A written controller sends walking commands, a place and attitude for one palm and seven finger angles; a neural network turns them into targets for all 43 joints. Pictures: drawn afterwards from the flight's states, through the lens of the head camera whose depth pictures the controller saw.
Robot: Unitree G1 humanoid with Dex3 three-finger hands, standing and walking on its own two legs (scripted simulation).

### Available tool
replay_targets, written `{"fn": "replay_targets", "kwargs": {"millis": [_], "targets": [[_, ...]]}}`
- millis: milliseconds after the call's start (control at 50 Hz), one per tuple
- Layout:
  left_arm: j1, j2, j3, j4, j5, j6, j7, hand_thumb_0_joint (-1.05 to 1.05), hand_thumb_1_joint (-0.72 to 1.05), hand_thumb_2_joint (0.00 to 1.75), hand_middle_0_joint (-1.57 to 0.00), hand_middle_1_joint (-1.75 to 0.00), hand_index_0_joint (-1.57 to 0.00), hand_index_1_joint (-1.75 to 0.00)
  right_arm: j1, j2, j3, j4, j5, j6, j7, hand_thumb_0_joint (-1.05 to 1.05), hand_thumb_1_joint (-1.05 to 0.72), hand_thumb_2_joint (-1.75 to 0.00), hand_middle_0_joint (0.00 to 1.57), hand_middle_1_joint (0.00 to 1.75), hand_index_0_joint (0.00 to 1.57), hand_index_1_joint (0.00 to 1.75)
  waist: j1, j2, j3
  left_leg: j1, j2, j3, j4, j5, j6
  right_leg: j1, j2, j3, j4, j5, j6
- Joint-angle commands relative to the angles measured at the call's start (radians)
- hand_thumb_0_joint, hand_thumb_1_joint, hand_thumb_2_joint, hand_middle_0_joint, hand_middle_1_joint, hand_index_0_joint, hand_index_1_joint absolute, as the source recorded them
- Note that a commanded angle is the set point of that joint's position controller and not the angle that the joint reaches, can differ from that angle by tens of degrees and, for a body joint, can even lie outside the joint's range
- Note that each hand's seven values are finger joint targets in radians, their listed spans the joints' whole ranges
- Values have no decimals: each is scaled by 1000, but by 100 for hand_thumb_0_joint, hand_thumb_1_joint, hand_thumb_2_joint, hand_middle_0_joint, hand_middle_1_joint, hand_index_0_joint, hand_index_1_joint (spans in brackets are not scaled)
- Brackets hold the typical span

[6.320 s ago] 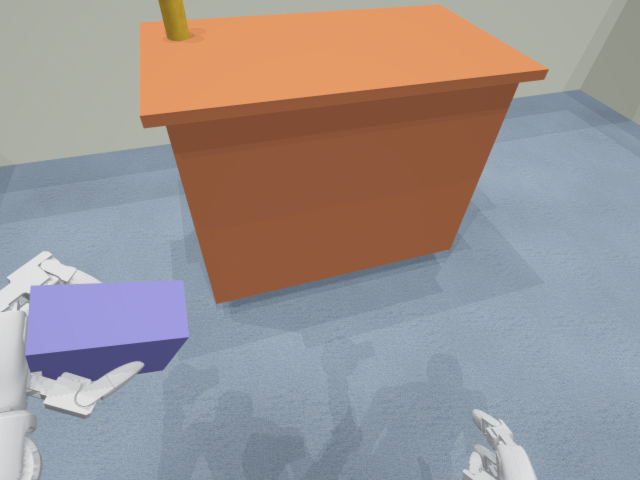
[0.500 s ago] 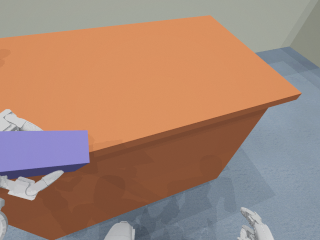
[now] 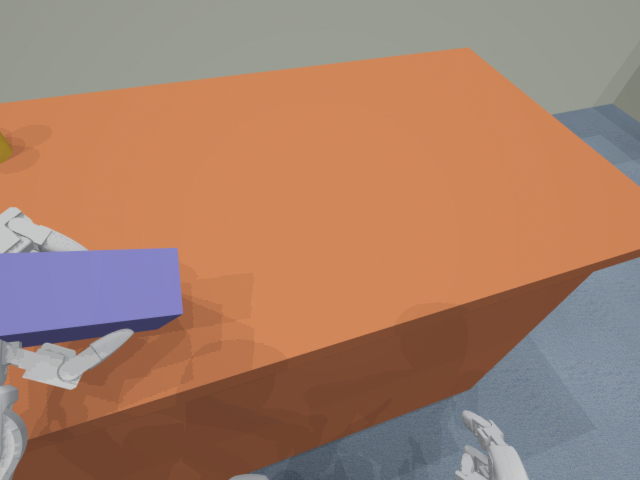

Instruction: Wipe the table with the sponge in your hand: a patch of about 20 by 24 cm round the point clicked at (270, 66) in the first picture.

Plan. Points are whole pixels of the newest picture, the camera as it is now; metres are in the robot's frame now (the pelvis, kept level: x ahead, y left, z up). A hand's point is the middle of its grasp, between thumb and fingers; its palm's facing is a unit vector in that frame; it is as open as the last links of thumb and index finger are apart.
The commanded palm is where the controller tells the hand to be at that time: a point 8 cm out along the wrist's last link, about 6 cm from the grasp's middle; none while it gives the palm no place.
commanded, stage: come to a stop and stand still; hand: left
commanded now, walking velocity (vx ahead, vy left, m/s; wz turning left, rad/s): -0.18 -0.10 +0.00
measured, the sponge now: (119, 297) +0.23 +0.21 +0.17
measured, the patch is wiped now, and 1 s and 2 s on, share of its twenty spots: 0.00 0.00 0.00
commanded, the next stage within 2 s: look again from close up in 1.26 s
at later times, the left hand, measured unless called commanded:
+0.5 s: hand (89, 285) +0.23 +0.23 +0.18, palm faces +0.41 -0.85 -0.34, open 9.9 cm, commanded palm +0.18 +0.27 +0.19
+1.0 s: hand (29, 268) +0.24 +0.29 +0.18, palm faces +0.41 -0.85 -0.34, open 9.9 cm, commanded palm +0.18 +0.32 +0.19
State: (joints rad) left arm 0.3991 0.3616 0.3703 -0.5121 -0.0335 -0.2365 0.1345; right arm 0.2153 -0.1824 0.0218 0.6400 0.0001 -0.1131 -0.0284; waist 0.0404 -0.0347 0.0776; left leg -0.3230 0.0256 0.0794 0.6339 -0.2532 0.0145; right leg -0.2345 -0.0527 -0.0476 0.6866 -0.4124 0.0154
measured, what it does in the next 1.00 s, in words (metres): stands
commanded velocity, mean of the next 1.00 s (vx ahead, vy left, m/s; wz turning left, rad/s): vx -0.03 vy -0.02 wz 0.00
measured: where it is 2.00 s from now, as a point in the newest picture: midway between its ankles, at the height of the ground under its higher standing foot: outside the picture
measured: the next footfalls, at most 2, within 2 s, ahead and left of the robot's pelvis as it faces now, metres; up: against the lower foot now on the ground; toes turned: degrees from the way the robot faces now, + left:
none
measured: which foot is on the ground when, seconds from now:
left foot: down 0.00-1.00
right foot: down 0.00-1.00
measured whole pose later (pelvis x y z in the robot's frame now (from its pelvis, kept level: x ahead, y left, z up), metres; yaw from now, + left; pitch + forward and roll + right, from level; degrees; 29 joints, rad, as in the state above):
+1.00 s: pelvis +0.01 +0.04 +0.02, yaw -1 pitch -1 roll -1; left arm 0.37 0.35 0.37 -0.42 -0.03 -0.21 0.11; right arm 0.24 -0.18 0.03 0.60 0.01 -0.16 -0.02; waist 0.03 -0.02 0.05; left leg -0.23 -0.01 0.08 0.48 -0.23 0.06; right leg -0.19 -0.01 -0.04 0.43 -0.22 0.02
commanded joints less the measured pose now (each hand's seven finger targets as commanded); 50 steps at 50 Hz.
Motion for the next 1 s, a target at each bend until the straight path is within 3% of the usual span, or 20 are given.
{"fn": "replay_targets", "kwargs": {"millis": [0,40,80,160,200,220,260,300,420,480,500,520,540,560,580,640,720,800,880,980], "targets": [[-139,173,105,-207,-6,-45,15,0,10,130,-120,-160,-120,-160,-81,-117,-58,-171,-13,-70,-14,0,-90,-90,20,30,20,30,-46,279,-203,313,284,-407,-297,700,124,-180,44,47,212,-121,-5],[-82,166,105,-253,3,-42,20,0,10,130,-120,-160,-120,-160,-71,-118,-61,-176,-12,-77,-6,0,-90,-90,20,30,20,30,-35,193,-231,346,254,-285,-226,784,98,-139,31,38,70,-31,-17],[0,153,101,-283,-3,-34,19,0,10,130,-120,-160,-120,-160,-80,-122,-60,-192,-8,-85,2,0,-90,-90,20,30,20,30,-33,231,-251,326,227,-198,-206,757,67,-79,47,8,-41,37,-18],[59,178,137,-239,-13,-13,16,0,10,130,-120,-160,-120,-160,-92,-124,-43,-210,-4,-79,-1,0,-90,-90,20,30,20,30,-32,216,-208,127,204,-136,-221,464,21,108,59,-9,-249,227,-14],[26,187,147,-211,-15,-13,17,0,10,130,-120,-160,-120,-160,-94,-121,-39,-219,-3,-70,-12,0,-90,-90,20,30,20,30,-28,150,-204,7,147,-90,-202,228,-5,196,20,54,-260,428,-22],[51,169,141,-172,-25,-2,17,0,10,130,-120,-160,-120,-160,-77,-118,-50,-217,4,-66,-17,0,-90,-90,20,30,20,30,-29,47,-218,27,95,-61,-143,162,-26,164,-17,130,-281,517,-45],[50,157,117,-159,-37,10,25,0,10,130,-120,-160,-120,-160,-70,-110,-48,-199,6,-54,-22,0,-90,-90,20,30,20,30,-42,-31,-233,70,26,-47,-56,75,-44,83,-116,248,-335,571,-101],[10,167,108,-158,-31,11,35,0,10,130,-120,-160,-120,-160,-84,-106,-40,-192,1,-48,-31,0,-90,-90,20,30,20,30,-40,-32,-215,76,15,-59,-64,60,-36,59,-134,236,-340,543,-99],[-42,148,63,-177,-19,21,36,0,10,130,-120,-160,-120,-160,-120,-130,-46,-192,1,-33,-53,0,-90,-90,20,30,20,30,-28,67,-182,123,57,-96,-195,191,-7,53,-29,129,-330,358,-35],[-54,138,50,-169,-18,22,36,0,10,130,-120,-160,-120,-160,-123,-132,-44,-189,2,-30,-58,0,-90,-90,20,30,20,30,-29,85,-148,85,61,-108,-234,117,-2,69,-19,115,-346,294,-30],[-1019,940,628,-335,131,-76,17,0,10,130,-120,-160,-120,-160,37,-171,-86,-168,-32,-81,-48,0,-90,-90,20,30,20,30,9,-104,48,-29,55,-30,-67,136,16,-106,-48,187,-484,465,81],[-493,348,237,212,44,-31,-33,0,10,130,-120,-160,-120,-160,-43,-68,-44,-115,-7,-72,-37,0,-90,-90,20,30,20,30,-11,-86,-172,65,-51,-58,-103,144,16,9,-105,210,-381,490,-48],[-237,207,137,249,9,-33,-49,0,10,130,-120,-160,-120,-160,-41,-139,-82,-190,12,-90,-29,0,-90,-90,20,30,20,30,30,35,-140,113,-2,-38,-122,153,-4,26,-102,279,-380,601,-18],[-130,52,-9,177,-29,-41,-55,0,10,130,-120,-160,-120,-160,-67,-136,-74,-189,28,-92,-3,0,-90,-90,20,30,20,30,8,212,-205,170,20,-35,-171,181,1,88,-85,199,-311,555,-24],[-150,126,34,12,-23,-52,-44,0,10,130,-120,-160,-120,-160,-49,-165,-87,-207,24,-89,12,0,-90,-90,20,30,20,30,0,226,-244,155,32,-48,-196,192,2,129,-64,169,-295,454,-15],[-35,156,41,-143,-23,-50,-27,0,10,130,-120,-160,-120,-160,-99,-152,-74,-236,17,-97,24,0,-90,-90,20,30,20,30,11,44,-195,91,50,-90,-230,54,18,105,-36,149,-332,216,-12],[-28,214,132,-172,-18,-40,-8,0,10,130,-120,-160,-120,-160,-115,-154,-64,-249,12,-97,-2,0,-90,-90,20,30,20,30,-7,-8,-123,51,60,-129,-297,-120,20,36,-3,119,-362,43,-30],[-73,185,136,-109,-10,-44,-1,0,10,130,-120,-160,-120,-160,-98,-146,-58,-231,12,-94,-19,0,-90,-90,20,30,20,30,-13,149,-111,1,103,-170,-380,-184,32,91,22,67,-267,125,-28],[-121,146,88,-88,4,-41,-9,0,10,130,-120,-160,-120,-160,-82,-147,-55,-214,13,-103,-14,0,-90,-90,20,30,20,30,-18,123,-110,0,102,-171,-370,-149,28,117,24,51,-262,184,-25],[-119,115,43,-130,11,-29,-12,0,10,130,-120,-160,-120,-160,-86,-146,-54,-203,8,-109,1,0,-90,-90,20,30,20,30,-21,86,-144,107,65,-124,-290,91,5,109,15,58,-302,318,-28]]}}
